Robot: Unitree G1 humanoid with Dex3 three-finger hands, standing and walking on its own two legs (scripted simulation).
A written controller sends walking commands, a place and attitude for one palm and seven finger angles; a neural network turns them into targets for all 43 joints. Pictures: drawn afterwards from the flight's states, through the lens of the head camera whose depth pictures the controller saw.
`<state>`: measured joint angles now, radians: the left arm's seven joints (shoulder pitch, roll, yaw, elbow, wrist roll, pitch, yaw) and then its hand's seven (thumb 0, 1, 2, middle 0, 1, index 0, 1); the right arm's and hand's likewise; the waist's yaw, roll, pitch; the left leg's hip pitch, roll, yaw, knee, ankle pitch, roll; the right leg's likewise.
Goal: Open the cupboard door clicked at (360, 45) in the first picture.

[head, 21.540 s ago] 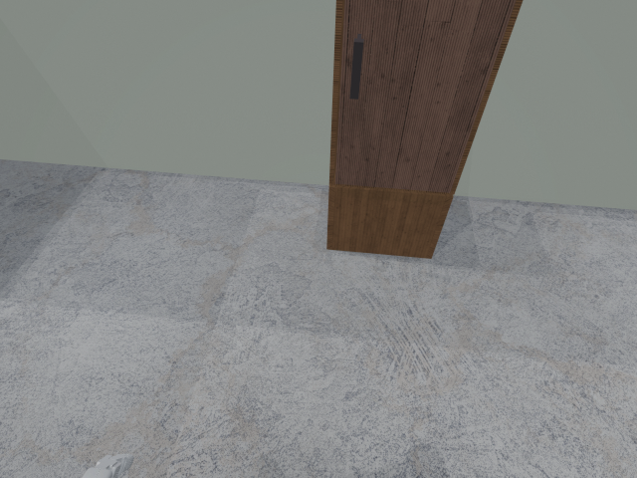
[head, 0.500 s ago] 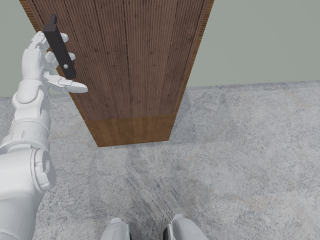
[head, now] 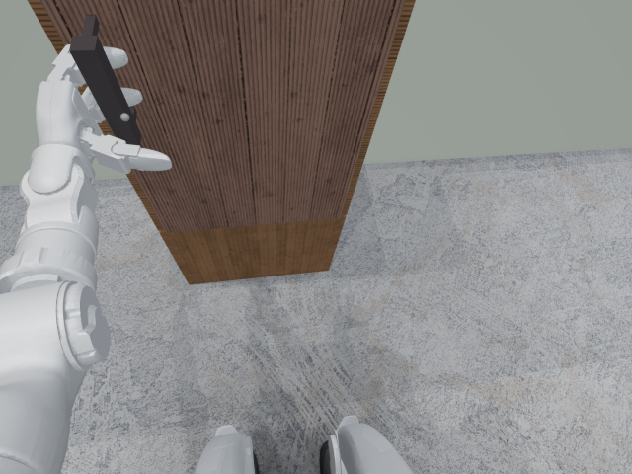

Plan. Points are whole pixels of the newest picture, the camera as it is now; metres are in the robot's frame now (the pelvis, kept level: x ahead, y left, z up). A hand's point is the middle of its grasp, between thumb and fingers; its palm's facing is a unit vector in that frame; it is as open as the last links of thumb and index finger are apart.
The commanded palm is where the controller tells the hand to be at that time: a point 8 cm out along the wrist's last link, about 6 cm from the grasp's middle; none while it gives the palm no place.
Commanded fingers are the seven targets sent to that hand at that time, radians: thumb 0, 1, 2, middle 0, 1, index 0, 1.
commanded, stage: close the thumb around the handle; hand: left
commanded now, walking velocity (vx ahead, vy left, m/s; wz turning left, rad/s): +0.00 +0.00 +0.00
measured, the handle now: (112, 86) +0.58 +0.19 +0.10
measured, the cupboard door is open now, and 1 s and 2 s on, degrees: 0 2 45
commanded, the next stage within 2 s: pull the door open along its arc in 0.70 s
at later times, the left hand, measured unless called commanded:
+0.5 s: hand (127, 114) +0.54 +0.17 +0.09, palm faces +0.03 -1.00 -0.01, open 7.5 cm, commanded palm +0.51 +0.22 +0.09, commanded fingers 0.00 0.90 0.90 -0.40 -1.35 -0.40 -1.35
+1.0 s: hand (133, 124) +0.52 +0.17 +0.09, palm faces +0.04 -1.00 -0.01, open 5.8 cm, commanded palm +0.48 +0.21 +0.09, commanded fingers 0.00 0.90 0.90 -0.40 -1.35 -0.40 -1.35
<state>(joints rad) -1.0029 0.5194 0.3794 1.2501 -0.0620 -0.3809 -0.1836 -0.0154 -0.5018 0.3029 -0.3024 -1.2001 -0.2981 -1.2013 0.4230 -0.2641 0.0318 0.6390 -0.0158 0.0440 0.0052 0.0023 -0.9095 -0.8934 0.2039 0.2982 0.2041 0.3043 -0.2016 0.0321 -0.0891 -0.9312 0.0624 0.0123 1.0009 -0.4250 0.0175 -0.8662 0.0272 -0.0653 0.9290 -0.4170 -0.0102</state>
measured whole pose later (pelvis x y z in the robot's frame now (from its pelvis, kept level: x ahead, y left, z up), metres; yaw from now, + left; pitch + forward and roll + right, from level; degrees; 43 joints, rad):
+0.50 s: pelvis +0.01 +0.01 +0.00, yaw +0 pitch +21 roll -3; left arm -0.98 0.50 0.38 1.22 -0.06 -0.38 -0.16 0.00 0.42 0.70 -0.37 -1.30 -0.37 -1.30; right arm 0.43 -0.26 0.03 0.64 -0.02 0.05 0.01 0.00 -0.91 -0.89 0.20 0.30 0.20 0.30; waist -0.20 0.04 -0.10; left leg -0.92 0.06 0.02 1.00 -0.44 0.02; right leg -0.86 0.03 -0.06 0.92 -0.43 0.00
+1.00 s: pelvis +0.01 +0.00 +0.00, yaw -1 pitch +20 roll -3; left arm -0.89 0.45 0.38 1.15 -0.08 -0.38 -0.15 0.00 0.72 0.81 -0.35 -1.35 -0.36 -1.35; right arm 0.43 -0.26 0.02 0.63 -0.02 0.06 0.02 0.00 -0.91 -0.89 0.20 0.30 0.20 0.30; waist -0.18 0.04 -0.11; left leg -0.89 0.06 0.03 0.98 -0.44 0.02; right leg -0.83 0.03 -0.04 0.91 -0.42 -0.01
